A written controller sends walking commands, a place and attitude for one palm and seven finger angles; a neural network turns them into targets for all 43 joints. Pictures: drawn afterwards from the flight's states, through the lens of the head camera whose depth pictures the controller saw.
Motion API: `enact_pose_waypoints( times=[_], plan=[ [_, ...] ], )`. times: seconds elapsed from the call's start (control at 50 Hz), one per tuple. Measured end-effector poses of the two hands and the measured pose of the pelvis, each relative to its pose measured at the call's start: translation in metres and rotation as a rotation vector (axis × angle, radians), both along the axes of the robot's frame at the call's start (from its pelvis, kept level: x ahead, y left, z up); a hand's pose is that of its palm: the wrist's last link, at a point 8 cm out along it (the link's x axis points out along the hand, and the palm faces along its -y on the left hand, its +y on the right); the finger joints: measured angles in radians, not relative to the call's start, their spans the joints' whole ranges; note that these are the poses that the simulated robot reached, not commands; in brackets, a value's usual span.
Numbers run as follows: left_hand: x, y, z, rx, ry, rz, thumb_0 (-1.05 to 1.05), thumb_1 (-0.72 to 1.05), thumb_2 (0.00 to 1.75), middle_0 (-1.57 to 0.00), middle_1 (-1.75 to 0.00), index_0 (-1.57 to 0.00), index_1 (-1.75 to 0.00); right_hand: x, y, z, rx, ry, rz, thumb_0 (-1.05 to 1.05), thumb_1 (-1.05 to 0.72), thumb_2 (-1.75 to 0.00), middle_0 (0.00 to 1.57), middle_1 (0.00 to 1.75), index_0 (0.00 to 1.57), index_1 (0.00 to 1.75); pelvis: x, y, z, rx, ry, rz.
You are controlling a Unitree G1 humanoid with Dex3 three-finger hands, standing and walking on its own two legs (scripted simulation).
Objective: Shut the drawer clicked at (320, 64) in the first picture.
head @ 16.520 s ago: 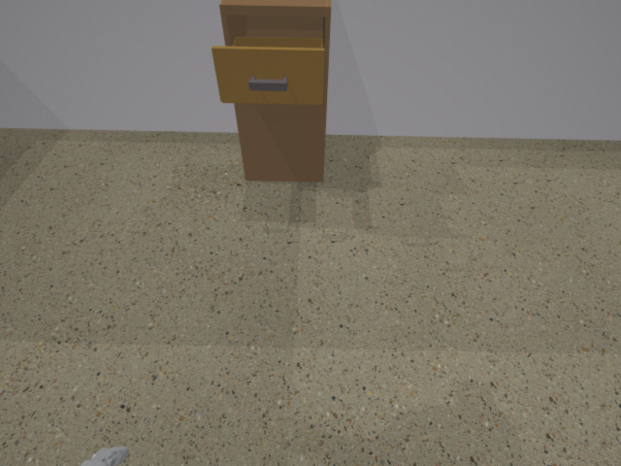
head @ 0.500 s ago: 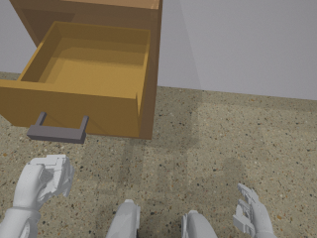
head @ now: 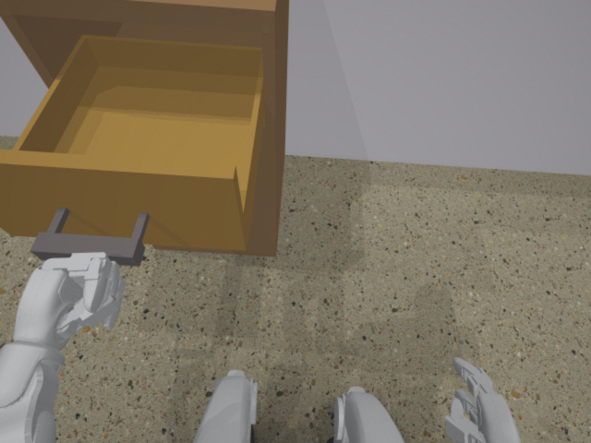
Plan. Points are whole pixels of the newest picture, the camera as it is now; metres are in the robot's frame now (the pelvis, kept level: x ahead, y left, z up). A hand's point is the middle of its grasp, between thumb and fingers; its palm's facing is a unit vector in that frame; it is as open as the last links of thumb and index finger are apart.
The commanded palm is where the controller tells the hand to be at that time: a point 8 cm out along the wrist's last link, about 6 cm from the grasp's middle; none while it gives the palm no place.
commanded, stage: push the drawer shut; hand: left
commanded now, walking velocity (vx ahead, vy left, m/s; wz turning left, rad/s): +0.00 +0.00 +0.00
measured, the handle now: (96, 233) +0.36 +0.28 +0.05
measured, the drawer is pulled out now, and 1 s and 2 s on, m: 0.27 0.16 0.04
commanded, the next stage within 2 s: none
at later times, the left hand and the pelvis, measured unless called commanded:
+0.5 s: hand (128, 246) +0.35 +0.24 +0.04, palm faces -0.03 -1.00 -0.03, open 3.1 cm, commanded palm +0.34 +0.28 +0.05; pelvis -0.01 +0.02 +0.01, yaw +0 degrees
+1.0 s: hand (137, 215) +0.39 +0.24 +0.04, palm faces -0.01 -1.00 -0.04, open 3.2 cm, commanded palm +0.39 +0.28 +0.05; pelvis +0.00 +0.01 +0.01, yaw -1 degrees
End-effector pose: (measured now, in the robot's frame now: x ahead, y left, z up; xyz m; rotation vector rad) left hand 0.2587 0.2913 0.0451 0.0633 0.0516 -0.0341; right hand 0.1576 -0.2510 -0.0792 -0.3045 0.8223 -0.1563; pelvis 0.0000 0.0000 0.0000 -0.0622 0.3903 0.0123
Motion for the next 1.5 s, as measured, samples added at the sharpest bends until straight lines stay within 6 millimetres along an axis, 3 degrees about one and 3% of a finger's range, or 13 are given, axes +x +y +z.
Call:
enact_pose_waypoints(
  times=[0.24, 0.48, 1.1, 1.5],
  plan=[
    [0.032, 0.006, -0.006, -0.016, -0.03, -0.009, -0.04, 0.77, 0.89, -1.4, -1.59, -1.4, -1.6, -0.013, 0.007, -0.005, -0.022, 0.044, 0.005, 0.01, -0.9, -0.9, 0.2, 0.3, 0.2, 0.3, -0.009, 0.008, -0.002, -0.007, 0.005, 0.004],
    [0.066, 0.0, -0.001, -0.029, -0.013, 0.0, 0.01, 0.83, 0.9, -1.4, -1.59, -1.4, -1.6, -0.03, 0.016, 0.002, -0.007, 0.091, -0.024, 0.01, -0.9, -0.9, 0.21, 0.3, 0.2, 0.3, -0.007, 0.016, 0.008, -0.003, 0.007, -0.005],
    [0.124, 0.001, -0.001, -0.025, -0.038, 0.02, 0.03, 0.8, 0.89, -1.4, -1.59, -1.4, -1.6, -0.065, -0.005, -0.011, -0.023, 0.26, -0.084, 0.01, -0.9, -0.9, 0.2, 0.3, 0.2, 0.3, -0.005, 0.007, 0.006, 0.0, 0.021, -0.014],
    [0.179, -0.002, 0.001, -0.03, -0.032, 0.017, 0.06, 0.82, 0.89, -1.4, -1.59, -1.4, -1.6, -0.123, -0.01, -0.022, -0.039, 0.393, -0.152, 0.01, -0.9, -0.9, 0.2, 0.3, 0.2, 0.3, -0.015, 0.008, -0.005, -0.011, 0.057, -0.027]
  ],
)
